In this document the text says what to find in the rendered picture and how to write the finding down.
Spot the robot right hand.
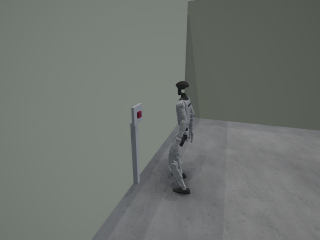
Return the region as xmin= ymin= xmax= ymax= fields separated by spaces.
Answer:
xmin=186 ymin=131 xmax=194 ymax=143

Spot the robot left upper arm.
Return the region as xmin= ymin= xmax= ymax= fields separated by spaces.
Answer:
xmin=176 ymin=100 xmax=188 ymax=125

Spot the robot right upper arm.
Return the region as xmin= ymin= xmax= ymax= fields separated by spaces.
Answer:
xmin=188 ymin=97 xmax=195 ymax=118

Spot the panel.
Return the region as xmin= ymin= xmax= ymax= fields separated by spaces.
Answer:
xmin=130 ymin=103 xmax=143 ymax=184

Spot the right robot forearm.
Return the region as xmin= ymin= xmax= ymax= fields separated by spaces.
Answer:
xmin=188 ymin=115 xmax=195 ymax=131

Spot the robot left hand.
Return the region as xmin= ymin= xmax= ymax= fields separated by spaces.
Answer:
xmin=169 ymin=142 xmax=180 ymax=158

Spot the robot left thigh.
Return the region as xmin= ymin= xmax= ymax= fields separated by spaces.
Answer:
xmin=168 ymin=135 xmax=186 ymax=168

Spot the button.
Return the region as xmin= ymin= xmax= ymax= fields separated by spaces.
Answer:
xmin=137 ymin=111 xmax=142 ymax=119

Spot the left robot forearm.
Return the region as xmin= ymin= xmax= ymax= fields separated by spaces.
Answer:
xmin=175 ymin=120 xmax=186 ymax=144

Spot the robot left shin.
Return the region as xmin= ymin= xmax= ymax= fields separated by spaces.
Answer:
xmin=168 ymin=163 xmax=186 ymax=190

